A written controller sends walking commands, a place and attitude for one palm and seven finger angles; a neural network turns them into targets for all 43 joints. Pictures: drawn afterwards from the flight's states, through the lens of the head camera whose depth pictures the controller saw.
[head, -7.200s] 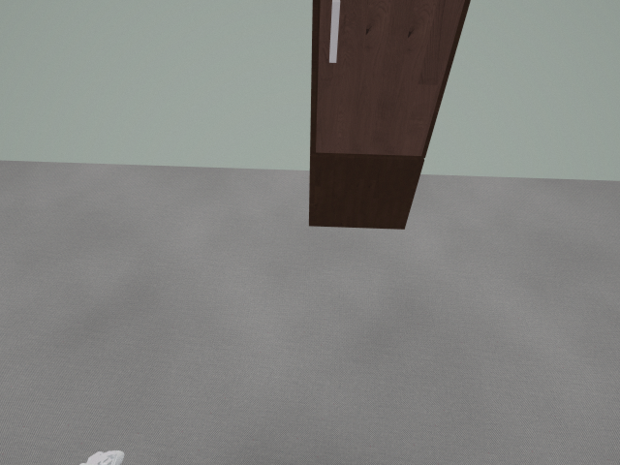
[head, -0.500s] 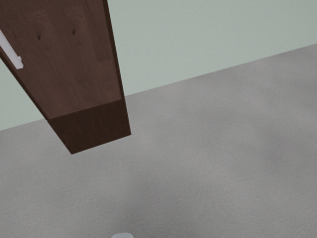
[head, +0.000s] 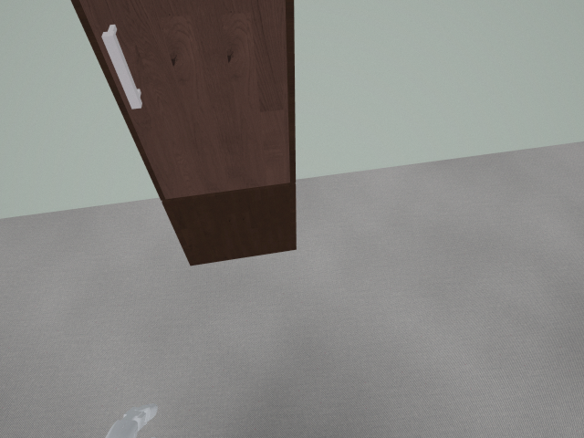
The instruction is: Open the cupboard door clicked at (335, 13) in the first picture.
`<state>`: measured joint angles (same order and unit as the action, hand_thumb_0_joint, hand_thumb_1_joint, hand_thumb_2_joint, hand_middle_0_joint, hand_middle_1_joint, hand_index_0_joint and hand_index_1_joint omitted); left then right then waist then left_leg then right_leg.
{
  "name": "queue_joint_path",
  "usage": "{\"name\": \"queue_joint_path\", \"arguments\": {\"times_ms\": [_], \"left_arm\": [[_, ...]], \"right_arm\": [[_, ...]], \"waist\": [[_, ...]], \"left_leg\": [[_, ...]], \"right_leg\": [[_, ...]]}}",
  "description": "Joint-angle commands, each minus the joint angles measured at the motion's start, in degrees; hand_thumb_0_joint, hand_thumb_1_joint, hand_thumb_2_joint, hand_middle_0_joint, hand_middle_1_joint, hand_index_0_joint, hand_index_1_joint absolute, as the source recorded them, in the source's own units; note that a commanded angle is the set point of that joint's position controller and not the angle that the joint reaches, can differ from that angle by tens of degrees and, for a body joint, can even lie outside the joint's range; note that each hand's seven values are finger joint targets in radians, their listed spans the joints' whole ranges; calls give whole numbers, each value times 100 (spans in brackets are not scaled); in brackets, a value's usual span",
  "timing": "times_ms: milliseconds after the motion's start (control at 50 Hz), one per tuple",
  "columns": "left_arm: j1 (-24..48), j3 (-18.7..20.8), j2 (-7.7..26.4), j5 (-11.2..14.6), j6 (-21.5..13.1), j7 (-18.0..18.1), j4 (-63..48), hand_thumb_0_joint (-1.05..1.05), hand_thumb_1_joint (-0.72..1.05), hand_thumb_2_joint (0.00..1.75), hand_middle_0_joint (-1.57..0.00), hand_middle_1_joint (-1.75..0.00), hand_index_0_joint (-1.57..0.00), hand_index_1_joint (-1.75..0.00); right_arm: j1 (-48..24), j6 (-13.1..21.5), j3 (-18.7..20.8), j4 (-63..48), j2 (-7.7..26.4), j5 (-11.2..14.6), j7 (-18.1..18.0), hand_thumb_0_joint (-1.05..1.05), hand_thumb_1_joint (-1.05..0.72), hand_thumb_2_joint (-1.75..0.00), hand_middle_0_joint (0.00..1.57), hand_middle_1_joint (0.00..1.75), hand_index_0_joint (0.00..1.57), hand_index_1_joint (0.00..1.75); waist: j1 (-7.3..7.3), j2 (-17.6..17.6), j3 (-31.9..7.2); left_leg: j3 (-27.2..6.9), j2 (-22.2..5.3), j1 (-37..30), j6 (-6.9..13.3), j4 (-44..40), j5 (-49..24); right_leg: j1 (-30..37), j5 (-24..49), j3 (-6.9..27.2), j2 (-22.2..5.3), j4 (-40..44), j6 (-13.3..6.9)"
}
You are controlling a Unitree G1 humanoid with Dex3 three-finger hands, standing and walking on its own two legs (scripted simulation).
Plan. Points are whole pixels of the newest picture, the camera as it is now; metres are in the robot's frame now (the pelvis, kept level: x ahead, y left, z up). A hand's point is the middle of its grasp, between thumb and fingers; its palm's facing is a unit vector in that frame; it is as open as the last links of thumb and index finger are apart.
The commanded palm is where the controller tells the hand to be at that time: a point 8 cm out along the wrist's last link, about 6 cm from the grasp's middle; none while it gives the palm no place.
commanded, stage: turn to face it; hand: left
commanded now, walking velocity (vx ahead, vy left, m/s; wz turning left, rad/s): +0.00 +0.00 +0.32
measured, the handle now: (125, 68) +0.79 +0.38 +0.10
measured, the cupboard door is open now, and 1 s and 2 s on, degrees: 0 0 0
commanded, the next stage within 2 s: take the last steps up to it in 0.16 s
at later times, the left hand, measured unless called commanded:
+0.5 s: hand out of the picture -0.07 +0.23 -0.18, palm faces +0.24 -0.95 -0.20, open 7.4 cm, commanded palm none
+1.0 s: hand (172, 386) +0.23 +0.22 -0.16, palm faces +0.17 -0.97 -0.18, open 7.4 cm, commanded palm none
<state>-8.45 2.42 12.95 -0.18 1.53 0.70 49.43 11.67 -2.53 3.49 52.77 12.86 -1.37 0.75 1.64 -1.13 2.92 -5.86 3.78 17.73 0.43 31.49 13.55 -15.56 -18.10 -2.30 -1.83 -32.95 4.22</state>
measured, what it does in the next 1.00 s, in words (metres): walks ahead: left foot, then right foot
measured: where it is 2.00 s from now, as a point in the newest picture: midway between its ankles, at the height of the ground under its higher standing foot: (281, 414)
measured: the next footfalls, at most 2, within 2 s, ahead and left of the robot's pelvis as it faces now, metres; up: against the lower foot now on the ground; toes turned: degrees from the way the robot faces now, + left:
left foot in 0.42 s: -0.02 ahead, +0.14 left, +0.00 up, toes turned +14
right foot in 0.94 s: +0.26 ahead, -0.05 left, +0.00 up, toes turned +2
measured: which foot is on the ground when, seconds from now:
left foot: down 0.00-0.00, up 0.02-0.40, down 0.42-0.94, up 0.96-1.00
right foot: down 0.00-0.42, up 0.44-0.92, down 0.94-1.00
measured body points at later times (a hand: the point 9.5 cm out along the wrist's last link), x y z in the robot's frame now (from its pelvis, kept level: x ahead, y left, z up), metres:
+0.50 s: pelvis -0.01 +0.04 +0.00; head -0.01 +0.06 +0.45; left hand -0.08 +0.28 -0.16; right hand +0.10 -0.19 -0.13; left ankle -0.06 +0.13 -0.73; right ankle +0.00 -0.10 -0.70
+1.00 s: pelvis +0.14 +0.03 -0.01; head +0.16 +0.02 +0.44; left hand +0.22 +0.27 -0.15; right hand +0.06 -0.19 -0.17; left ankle -0.03 +0.12 -0.68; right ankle +0.22 -0.05 -0.73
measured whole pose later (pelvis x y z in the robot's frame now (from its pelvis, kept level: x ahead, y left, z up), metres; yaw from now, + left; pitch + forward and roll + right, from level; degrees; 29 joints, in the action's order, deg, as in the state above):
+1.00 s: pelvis +0.14 +0.03 -0.01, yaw +11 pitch -2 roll +0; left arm -6.3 2.3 8.9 -0.8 -3.9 -1.1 56.6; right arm 27.0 1.6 1.9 67.8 7.5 -0.8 -0.7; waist 2.6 -1.4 4.2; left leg 1.3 -1.8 9.2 1.3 54.9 29.0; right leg -21.6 -13.5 -8.9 -2.6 -37.0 -3.3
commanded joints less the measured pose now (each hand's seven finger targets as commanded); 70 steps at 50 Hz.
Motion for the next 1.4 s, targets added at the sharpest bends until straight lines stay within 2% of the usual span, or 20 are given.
{"name": "queue_joint_path", "arguments": {"times_ms": [0, 80, 240, 360, 380, 400, 420, 460, 540, 820, 880, 900, 920, 940, 980, 1060, 1260, 1320, 1340, 1380], "left_arm": [[-841, 325, 1480, -124, -187, 148, -246, 0, 90, 90, -20, -30, -20, -30], [-53, 199, 793, -89, -207, 137, -329, 0, 90, 90, -20, -30, -20, -30], [-953, 258, 1013, -164, -223, 130, 169, 0, 90, 90, -20, -30, -20, -30], [-893, 283, 1024, -120, -203, 52, 506, 0, 90, 90, -20, -30, -20, -30], [-846, 238, 813, -75, -177, 15, 499, 0, 90, 90, -20, -30, -20, -30], [-754, 164, 421, -55, -148, -41, 338, 0, 90, 90, -20, -30, -20, -30], [-336, 80, 268, -103, -178, -54, 99, 0, 90, 90, -20, -30, -20, -30], [-17, 109, 360, -148, -155, -73, 230, 0, 90, 90, -20, -30, -20, -30], [-643, 55, 233, -145, -207, -182, 703, 0, 90, 90, -20, -30, -20, -30], [540, 67, -61, -82, -302, -204, 387, 0, 90, 90, -20, -30, -20, -30], [-873, 166, 191, -102, -427, -172, 812, 0, 90, 90, -20, -30, -20, -30], [-1786, 276, 590, -143, -513, -114, 1076, 0, 90, 90, -20, -30, -20, -30], [-2489, 430, 1197, -129, -535, -44, 1249, 0, 90, 90, -20, -30, -20, -30], [-2381, 431, 1303, -30, -510, -29, 1231, 0, 90, 90, -20, -30, -20, -30], [-1274, 312, 723, -40, -468, 27, 946, 0, 90, 90, -20, -30, -20, -30], [-752, 72, 90, -110, -562, 43, 884, 0, 90, 90, -20, -30, -20, -30], [-1195, 159, 484, -124, -576, -14, 1103, 0, 90, 90, -20, -30, -20, -30], [-1237, 141, 404, -90, -499, 14, 1181, 0, 90, 90, -20, -30, -20, -30], [-1339, 97, 246, -73, -468, -1, 1165, 0, 90, 90, -20, -30, -20, -30], [-1312, -15, -59, -74, -441, -1, 927, 0, 90, 90, -20, -30, -20, -30]], "right_arm": [[-115, 75, 241, -648, 575, 61, -42, 0, -90, -90, 20, 30, 20, 30], [24, -81, 268, -208, 578, 8, 49, 0, -90, -90, 20, 30, 20, 30], [-483, -28, 78, -120, 323, 68, 3, 0, -90, -90, 20, 30, 20, 30], [236, 212, -29, 160, 271, 44, -3, 0, -90, -90, 20, 30, 20, 30], [546, 273, 19, 249, 509, 41, -19, 0, -90, -90, 20, 30, 20, 30], [954, 294, 144, 331, 1028, -36, -59, 0, -90, -90, 20, 30, 20, 30], [1321, 283, 170, 382, 1299, -46, -97, 0, -90, -90, 20, 30, 20, 30], [1013, 330, 72, 433, 901, -21, -188, 0, -90, -90, 20, 30, 20, 30], [778, 532, -53, 468, 532, 44, -222, 0, -90, -90, 20, 30, 20, 30], [1717, 629, -19, 1121, 336, -38, -290, 0, -90, -90, 20, 30, 20, 30], [1611, 629, -14, 1178, 386, 17, -270, 0, -90, -90, 20, 30, 20, 30], [1586, 668, -26, 1103, 263, 88, -221, 0, -90, -90, 20, 30, 20, 30], [1750, 708, -73, 922, -76, 139, -197, 0, -90, -90, 20, 30, 20, 30], [1431, 648, -41, 839, 85, 153, -199, 0, -90, -90, 20, 30, 20, 30], [814, 579, 20, 686, 21, 67, -133, 0, -90, -90, 20, 30, 20, 30], [1228, 345, -32, 838, -305, -21, -67, 0, -90, -90, 20, 30, 20, 30], [43, 468, -53, 294, -174, 9, 66, 0, -90, -90, 20, 30, 20, 30], [460, 550, -65, 453, -29, -2, 14, 0, -90, -90, 20, 30, 20, 30], [969, 598, -14, 600, 260, -24, -32, 0, -90, -90, 20, 30, 20, 30], [1630, 532, 124, 740, 999, -30, -144, 0, -90, -90, 20, 30, 20, 30]], "waist": [[-380, 1356, -671], [-9, 912, 57], [-450, 1152, -224], [-174, 1066, -419], [-21, 268, -447], [196, -1380, -320], [372, -1654, 56], [249, -1371, 547], [-102, -612, 381], [134, -633, 667], [-554, -60, -104], [-921, 437, -694], [-979, 1685, -1376], [-982, 1242, -1346], [-637, 403, -187], [-39, 614, 201], [-259, 636, 233], [-27, 381, 93], [146, -247, -264], [275, -1753, -644]], "left_leg": [[146, -33, 1409, -210, 2370, 2052], [163, -426, 1321, -285, 3843, 882], [718, -484, 820, -416, 1953, 1360], [1230, -392, -987, -179, -545, 539], [803, -666, -1763, -70, -1113, 538], [-944, -1935, -2213, 431, -1602, 1245], [-1894, -2631, -1920, 969, -2132, 1474], [-1708, -2388, -1187, 1044, -2398, 1956], [-384, -1799, -1340, 869, -2240, -25], [109, -1972, -1617, 887, -1728, -2161], [535, -1533, -1142, 574, -55, -3175], [849, -1198, -87, 329, 1324, -2298], [1165, -329, 1266, 77, 3229, 1430], [559, -502, 1469, 161, 4217, 1991], [354, -1010, 1846, 207, 4526, 1023], [693, -1160, 1032, -66, 3352, 339], [1137, -928, 668, -107, 699, 8], [1317, -731, -655, -66, -314, -398], [885, -1023, -1578, 84, -624, -807], [-1326, -2799, -2200, 1032, -1523, -1168]], "right_leg": [[1101, 1785, 2152, -2684, 1651, -1258], [59, 1047, 898, -1591, 1683, -1022], [937, 2533, 467, -1703, 1329, -1253], [181, 1, 225, -1494, 1115, -841], [-540, -659, -104, -1191, 483, -567], [-1733, -1286, -745, -466, -839, -220], [-2341, -1658, -638, -204, -1823, -206], [-2466, -1006, -6, -451, -2828, -300], [-2098, 47, -90, -507, -2914, -187], [-1465, 264, -391, -315, -642, -378], [778, 796, -612, 81, 353, -592], [2273, 821, 328, -752, 486, -914], [3321, 1500, 2704, -2398, 1165, -1630], [2735, 574, 3170, -2664, 1692, -1901], [1179, -983, 2435, -2305, 2118, -1679], [-288, 372, 587, -1523, 2362, -1215], [483, 1057, 270, -1467, 2008, -1328], [182, 1365, -7, -1194, 1098, -1050], [-206, 1261, -303, -826, 66, -834], [-1509, -1838, -554, 28, -2502, -471]]}}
